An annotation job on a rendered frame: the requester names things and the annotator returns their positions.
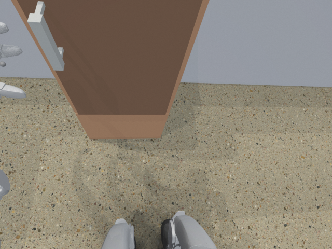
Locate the handle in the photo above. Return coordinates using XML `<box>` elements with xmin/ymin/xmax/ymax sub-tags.
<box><xmin>27</xmin><ymin>1</ymin><xmax>65</xmax><ymax>71</ymax></box>

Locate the robot right thigh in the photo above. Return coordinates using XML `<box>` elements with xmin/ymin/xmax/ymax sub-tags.
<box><xmin>169</xmin><ymin>215</ymin><xmax>217</xmax><ymax>249</ymax></box>

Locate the left robot hand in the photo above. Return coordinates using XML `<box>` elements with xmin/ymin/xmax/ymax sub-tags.
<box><xmin>0</xmin><ymin>22</ymin><xmax>26</xmax><ymax>99</ymax></box>

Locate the robot left shin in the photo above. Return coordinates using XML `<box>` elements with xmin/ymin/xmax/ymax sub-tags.
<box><xmin>115</xmin><ymin>218</ymin><xmax>127</xmax><ymax>224</ymax></box>

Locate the cupboard door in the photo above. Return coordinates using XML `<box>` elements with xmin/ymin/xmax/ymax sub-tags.
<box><xmin>17</xmin><ymin>0</ymin><xmax>203</xmax><ymax>115</ymax></box>

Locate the left robot upper arm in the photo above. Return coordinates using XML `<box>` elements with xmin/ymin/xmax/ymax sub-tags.
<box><xmin>0</xmin><ymin>169</ymin><xmax>10</xmax><ymax>247</ymax></box>

